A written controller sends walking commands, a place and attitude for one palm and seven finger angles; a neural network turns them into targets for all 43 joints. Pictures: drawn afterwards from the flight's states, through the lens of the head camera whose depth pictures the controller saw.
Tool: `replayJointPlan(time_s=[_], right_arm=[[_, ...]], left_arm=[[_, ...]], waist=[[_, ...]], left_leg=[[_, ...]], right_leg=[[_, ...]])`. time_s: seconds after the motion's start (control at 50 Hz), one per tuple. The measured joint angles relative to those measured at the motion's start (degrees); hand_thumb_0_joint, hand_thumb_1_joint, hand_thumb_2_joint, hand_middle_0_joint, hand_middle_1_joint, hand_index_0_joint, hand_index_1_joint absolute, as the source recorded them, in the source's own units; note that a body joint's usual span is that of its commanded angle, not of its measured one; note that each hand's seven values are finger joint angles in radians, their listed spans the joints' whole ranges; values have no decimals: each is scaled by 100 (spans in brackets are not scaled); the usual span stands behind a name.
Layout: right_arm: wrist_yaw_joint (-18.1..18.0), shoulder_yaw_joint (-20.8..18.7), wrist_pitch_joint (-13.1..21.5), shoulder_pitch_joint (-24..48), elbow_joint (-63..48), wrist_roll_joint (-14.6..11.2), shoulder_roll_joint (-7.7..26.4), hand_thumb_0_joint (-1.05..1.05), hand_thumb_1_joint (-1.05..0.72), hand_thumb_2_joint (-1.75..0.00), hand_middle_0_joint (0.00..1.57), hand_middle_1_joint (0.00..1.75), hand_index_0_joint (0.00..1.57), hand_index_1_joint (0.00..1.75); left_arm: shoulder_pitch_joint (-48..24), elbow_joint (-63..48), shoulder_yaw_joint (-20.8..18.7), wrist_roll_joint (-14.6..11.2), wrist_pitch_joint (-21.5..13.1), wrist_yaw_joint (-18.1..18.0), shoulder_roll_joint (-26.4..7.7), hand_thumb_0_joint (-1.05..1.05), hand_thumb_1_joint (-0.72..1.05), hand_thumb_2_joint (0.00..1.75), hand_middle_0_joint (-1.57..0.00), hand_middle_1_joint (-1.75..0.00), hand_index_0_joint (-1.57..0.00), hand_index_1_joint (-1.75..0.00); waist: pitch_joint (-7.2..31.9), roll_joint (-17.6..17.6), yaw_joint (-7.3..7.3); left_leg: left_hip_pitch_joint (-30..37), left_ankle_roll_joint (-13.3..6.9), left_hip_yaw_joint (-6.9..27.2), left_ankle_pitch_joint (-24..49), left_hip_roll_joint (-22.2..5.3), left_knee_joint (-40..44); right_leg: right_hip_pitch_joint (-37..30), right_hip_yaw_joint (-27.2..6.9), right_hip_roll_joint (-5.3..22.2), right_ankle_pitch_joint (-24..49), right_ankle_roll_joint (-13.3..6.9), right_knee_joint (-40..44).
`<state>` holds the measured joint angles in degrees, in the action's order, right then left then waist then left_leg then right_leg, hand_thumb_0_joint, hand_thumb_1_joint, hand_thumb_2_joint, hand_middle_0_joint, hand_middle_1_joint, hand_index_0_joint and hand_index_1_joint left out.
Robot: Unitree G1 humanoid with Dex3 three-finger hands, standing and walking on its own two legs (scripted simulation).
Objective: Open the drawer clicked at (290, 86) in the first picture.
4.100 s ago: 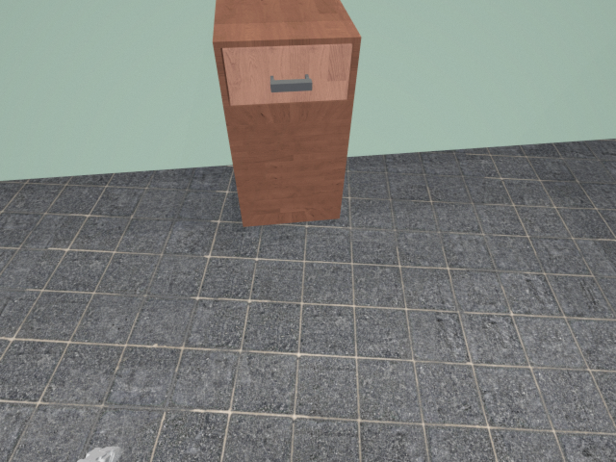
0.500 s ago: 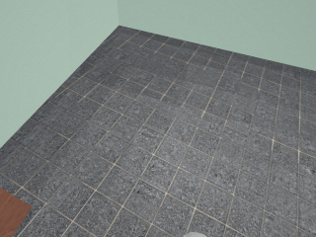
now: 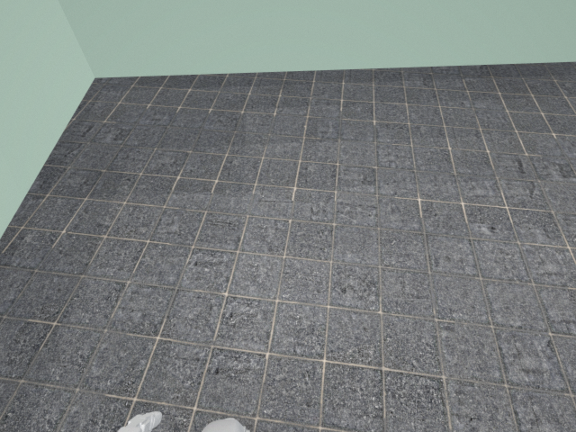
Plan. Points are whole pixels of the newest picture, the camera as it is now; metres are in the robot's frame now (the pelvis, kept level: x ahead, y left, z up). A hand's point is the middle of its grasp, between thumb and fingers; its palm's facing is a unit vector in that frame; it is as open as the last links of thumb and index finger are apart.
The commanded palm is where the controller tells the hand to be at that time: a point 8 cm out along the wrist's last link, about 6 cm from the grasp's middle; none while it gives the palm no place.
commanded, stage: walk to a spot facing it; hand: left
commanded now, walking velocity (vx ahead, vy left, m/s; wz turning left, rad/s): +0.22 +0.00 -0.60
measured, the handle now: out of the picture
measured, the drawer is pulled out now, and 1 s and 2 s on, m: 0.00 0.00 0.00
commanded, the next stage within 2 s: turn to face it in 0.50 s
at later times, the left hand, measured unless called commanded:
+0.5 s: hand (178, 393) +0.21 +0.20 -0.18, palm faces -0.28 -0.95 -0.16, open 7.4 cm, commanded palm none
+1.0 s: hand (238, 331) +0.32 +0.11 -0.18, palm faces -0.27 -0.95 -0.14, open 7.4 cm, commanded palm none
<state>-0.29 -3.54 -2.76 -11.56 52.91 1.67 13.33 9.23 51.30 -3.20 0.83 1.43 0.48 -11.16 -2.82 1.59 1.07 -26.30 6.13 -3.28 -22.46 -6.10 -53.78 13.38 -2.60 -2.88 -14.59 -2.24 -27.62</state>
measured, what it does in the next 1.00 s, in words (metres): walks ahead, turning right: left foot, then right foot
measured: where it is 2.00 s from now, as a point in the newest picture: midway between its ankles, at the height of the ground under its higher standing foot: outside the picture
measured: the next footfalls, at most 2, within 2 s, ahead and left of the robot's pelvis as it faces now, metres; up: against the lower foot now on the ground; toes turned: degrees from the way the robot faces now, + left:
left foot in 0.14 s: +0.08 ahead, +0.13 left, +0.00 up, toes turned +0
right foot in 0.64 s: +0.14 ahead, -0.12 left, +0.00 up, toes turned -30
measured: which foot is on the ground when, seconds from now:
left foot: up 0.00-0.12, down 0.14-0.62, up 0.64-0.98, down 1.00-1.00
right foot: down 0.00-0.14, up 0.16-0.62, down 0.64-1.00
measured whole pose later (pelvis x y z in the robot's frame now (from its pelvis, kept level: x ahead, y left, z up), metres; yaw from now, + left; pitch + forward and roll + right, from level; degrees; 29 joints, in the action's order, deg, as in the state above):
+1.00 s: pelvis +0.15 +0.00 -0.02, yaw -15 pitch -1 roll -2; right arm 0.2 -2.6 -2.4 -14.8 56.6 1.1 9.3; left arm 6.1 53.3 -1.9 1.0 1.0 -1.3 -8.2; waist -3.4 -0.1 2.5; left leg -20.9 2.9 -7.6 -17.7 -5.0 -40.5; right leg 13.4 13.8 4.4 -20.7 -0.2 -36.0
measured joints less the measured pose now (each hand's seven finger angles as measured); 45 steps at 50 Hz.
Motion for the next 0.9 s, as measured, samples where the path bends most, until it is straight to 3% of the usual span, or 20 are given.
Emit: replayJointPlan(time_s=[0.12,0.16,0.22,0.28,0.34,0.48,0.58,0.62,0.64,0.68,0.74,0.82,0.9], right_arm=[[22,66,188,158,-217,-48,-69,1,-91,-90,20,30,20,30],[-13,121,331,151,-305,-29,-97,1,-91,-90,20,30,20,30],[-43,209,417,41,-339,1,-154,1,-91,-90,20,30,21,30],[-100,266,434,-165,-231,-10,-248,1,-91,-90,20,30,21,30],[-140,289,434,-362,-67,-35,-327,1,-91,-90,20,30,21,30],[-140,212,360,-699,305,-34,-461,1,-91,-90,20,30,21,30],[-97,77,293,-823,458,-13,-414,1,-91,-90,20,30,21,30],[-70,32,268,-921,489,-41,-366,1,-91,-90,20,30,21,30],[-51,26,246,-993,493,-76,-366,1,-91,-90,20,30,21,30],[-79,26,137,-908,560,-129,-290,1,-91,-90,20,30,21,30],[-140,30,27,-701,631,-116,-228,1,-91,-90,20,30,20,30],[-124,93,39,-500,551,-92,-268,1,-91,-90,20,30,20,30],[-32,131,39,-403,486,-89,-398,1,-92,-90,20,30,20,30]], left_arm=[[410,112,-55,11,27,45,-119,0,90,90,-21,-30,-20,-30],[555,177,-112,-18,100,53,-194,0,90,90,-21,-30,-20,-30],[674,351,-198,35,227,121,-258,0,90,90,-21,-30,-20,-29],[680,384,-259,73,248,190,-332,0,90,90,-20,-29,-20,-29],[616,348,-277,57,249,180,-344,0,91,90,-20,-29,-20,-29],[209,306,-241,47,339,150,-222,0,91,90,-20,-29,-19,-29],[-173,215,-166,59,280,139,-95,0,91,90,-20,-29,-19,-29],[-291,119,-123,68,161,130,-79,0,91,90,-20,-29,-19,-29],[-333,63,-99,81,52,111,-112,0,91,90,-20,-29,-20,-29],[-484,55,-49,23,-126,16,-60,0,91,90,-20,-29,-20,-29],[-512,95,42,-2,-171,-119,50,0,91,90,-20,-29,-20,-29],[-464,248,175,15,-134,-182,181,0,90,90,-20,-29,-20,-29],[-468,262,206,26,-87,-173,295,0,90,90,-20,-30,-20,-30]], waist=[[119,-242,-236],[151,-344,-245],[166,-367,-223],[113,-393,-221],[19,-377,-226],[-243,-327,-97],[-406,-205,104],[-420,-118,151],[-388,-155,171],[-459,-26,211],[-374,69,222],[-139,101,321],[-51,-2,279]], left_leg=[[729,-175,-70,78,336,1617],[961,-472,-206,522,372,2079],[1167,-783,-470,429,252,2095],[1553,-781,-675,518,167,2573],[1823,-774,-871,564,86,2874],[2138,-689,-1361,265,-64,2854],[2226,-514,-1762,-196,-236,2396],[2127,-410,-1843,-466,-401,1879],[1892,-373,-1777,-546,-473,1297],[1193,-314,-1006,-938,-449,-239],[444,-326,-216,-832,-182,-1402],[99,-304,48,-347,-81,-743],[118,-278,-103,-201,-16,34]], right_leg=[[13,-398,-56,-153,167,-166],[234,-516,-97,-669,190,-748],[900,-109,-26,-1176,247,-2420],[1429,225,198,-703,379,-3453],[1759,344,369,-395,503,-3813],[1818,615,623,-192,596,-3014],[1362,868,534,-419,415,-1793],[973,982,402,-143,275,-1087],[812,968,412,362,110,-813],[847,1000,354,16,-81,-1147],[595,977,311,-341,-100,-1005],[235,1060,351,-192,-28,-517],[5,1290,485,-257,24,-395]])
